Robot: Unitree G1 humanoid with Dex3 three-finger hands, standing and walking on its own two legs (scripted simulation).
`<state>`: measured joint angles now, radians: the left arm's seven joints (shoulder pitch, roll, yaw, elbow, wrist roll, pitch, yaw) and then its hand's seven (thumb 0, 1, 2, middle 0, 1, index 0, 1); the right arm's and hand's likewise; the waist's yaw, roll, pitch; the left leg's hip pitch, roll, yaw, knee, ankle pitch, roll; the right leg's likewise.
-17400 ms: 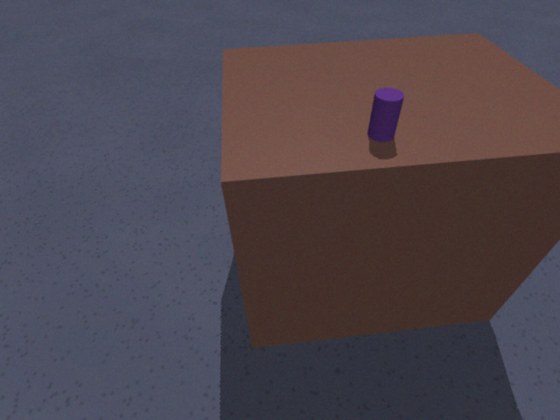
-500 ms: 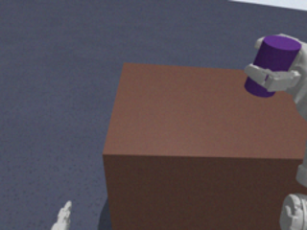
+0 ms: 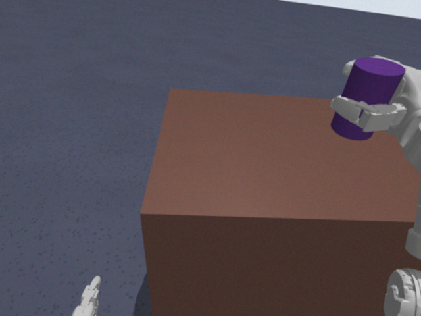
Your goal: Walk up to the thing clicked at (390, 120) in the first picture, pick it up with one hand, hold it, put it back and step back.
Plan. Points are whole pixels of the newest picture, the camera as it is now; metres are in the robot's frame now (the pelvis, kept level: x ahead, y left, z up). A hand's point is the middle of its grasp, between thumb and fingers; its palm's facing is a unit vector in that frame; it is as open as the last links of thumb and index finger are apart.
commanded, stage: hold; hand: right
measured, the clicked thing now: (363, 100) +0.34 -0.17 +0.34
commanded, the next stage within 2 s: crouch in 1.02 s
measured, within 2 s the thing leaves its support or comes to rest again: neither
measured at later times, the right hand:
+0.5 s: hand (348, 101) +0.34 -0.15 +0.33, palm faces +0.02 +1.00 -0.03, open 8.7 cm
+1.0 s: hand (346, 109) +0.34 -0.15 +0.32, palm faces +0.04 +1.00 -0.02, open 8.7 cm
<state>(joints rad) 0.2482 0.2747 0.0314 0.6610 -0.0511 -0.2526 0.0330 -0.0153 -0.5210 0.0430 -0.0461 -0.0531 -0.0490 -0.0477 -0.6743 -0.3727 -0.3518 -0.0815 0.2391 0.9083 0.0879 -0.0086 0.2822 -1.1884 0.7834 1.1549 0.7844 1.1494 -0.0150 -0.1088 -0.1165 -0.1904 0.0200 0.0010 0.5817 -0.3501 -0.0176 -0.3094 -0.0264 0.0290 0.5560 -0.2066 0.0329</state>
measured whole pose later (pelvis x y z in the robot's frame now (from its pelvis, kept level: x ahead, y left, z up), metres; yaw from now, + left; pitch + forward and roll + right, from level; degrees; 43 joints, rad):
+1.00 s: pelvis -0.01 +0.00 +0.00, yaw +0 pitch -3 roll +0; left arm 0.23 0.27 0.05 0.62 -0.04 -0.26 0.03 -0.02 -0.52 0.04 -0.05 -0.06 -0.06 -0.05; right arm -0.64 -0.34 -0.36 -0.06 0.27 0.92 0.08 -0.01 0.29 -1.21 0.81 1.12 0.81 1.12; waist 0.00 -0.13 -0.12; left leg -0.19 0.02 -0.01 0.58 -0.34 -0.02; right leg -0.30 -0.03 0.02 0.54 -0.19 0.03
